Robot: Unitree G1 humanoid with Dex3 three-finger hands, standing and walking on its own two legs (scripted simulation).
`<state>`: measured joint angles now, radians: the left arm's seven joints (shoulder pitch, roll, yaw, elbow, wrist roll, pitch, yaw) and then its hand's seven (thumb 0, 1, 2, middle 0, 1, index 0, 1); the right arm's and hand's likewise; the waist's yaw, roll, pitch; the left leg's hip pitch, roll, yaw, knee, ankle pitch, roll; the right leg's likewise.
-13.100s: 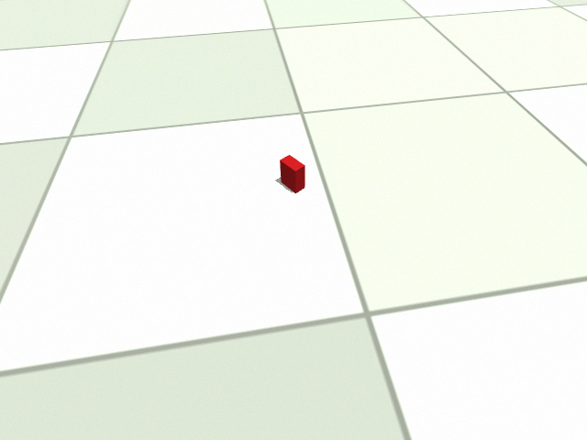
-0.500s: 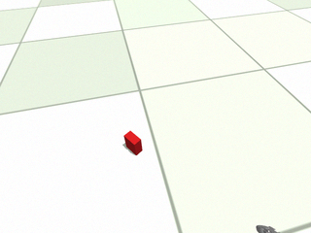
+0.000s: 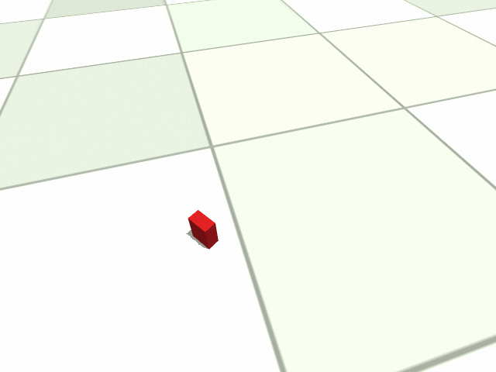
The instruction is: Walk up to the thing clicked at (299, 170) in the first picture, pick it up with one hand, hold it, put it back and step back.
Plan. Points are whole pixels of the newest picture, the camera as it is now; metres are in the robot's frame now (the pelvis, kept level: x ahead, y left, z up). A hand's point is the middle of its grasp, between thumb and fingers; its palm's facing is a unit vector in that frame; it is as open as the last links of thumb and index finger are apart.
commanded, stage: stand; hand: left
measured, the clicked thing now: (203, 229) +0.85 +0.24 -0.71
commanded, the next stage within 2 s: walk up in 0.40 s
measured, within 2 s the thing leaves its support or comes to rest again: neither
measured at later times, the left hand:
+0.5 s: hand out of the picture +0.09 +0.26 -0.15, palm faces +0.01 -0.94 -0.33, open 7.4 cm
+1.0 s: hand (91, 342) +0.22 +0.33 -0.16, palm faces -0.08 -0.94 -0.34, open 7.4 cm
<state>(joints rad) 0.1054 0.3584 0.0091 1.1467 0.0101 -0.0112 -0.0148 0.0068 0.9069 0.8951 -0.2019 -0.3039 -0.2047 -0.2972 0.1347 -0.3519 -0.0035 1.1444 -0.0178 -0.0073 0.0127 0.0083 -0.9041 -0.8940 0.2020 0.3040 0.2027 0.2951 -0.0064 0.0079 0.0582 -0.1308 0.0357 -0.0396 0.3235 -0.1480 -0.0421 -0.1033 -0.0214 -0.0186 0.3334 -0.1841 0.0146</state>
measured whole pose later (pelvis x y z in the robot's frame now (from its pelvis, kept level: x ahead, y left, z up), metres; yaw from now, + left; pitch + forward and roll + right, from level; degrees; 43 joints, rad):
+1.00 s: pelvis +0.16 +0.05 -0.01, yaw -1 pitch -4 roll +1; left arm 0.26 0.43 0.06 0.95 0.02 -0.02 -0.07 0.01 0.91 0.90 -0.20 -0.30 -0.20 -0.30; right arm 0.35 -0.37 -0.06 0.90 -0.02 -0.07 0.04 0.01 -0.90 -0.89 0.21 0.30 0.21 0.30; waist -0.02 -0.04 0.10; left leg -0.03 0.00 0.09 0.41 -0.31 0.02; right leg -0.46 -0.08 0.02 0.73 -0.24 -0.01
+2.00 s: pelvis +0.41 +0.01 -0.03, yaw -1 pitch -2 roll +0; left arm 0.26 0.38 0.03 0.94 0.02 -0.04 -0.01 0.01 0.91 0.90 -0.20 -0.30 -0.20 -0.30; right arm 0.21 -0.40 -0.02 0.87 0.00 0.01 0.01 0.01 -0.90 -0.89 0.20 0.30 0.20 0.30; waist 0.02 0.04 0.08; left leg -0.35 0.04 -0.01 0.80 -0.48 0.02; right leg -0.32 -0.04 -0.02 0.68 -0.32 0.01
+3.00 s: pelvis +0.42 +0.02 +0.00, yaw +1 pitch -2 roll +0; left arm 0.10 0.36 0.01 1.17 0.01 -0.02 -0.01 0.01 0.91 0.90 -0.20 -0.30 -0.20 -0.30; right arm 0.10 -0.35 0.00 1.15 -0.01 0.00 0.02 0.01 -0.90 -0.89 0.20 0.30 0.20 0.30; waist 0.01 0.01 0.05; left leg -0.12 0.02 -0.01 0.35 -0.20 -0.02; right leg -0.13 -0.05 -0.05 0.34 -0.17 0.03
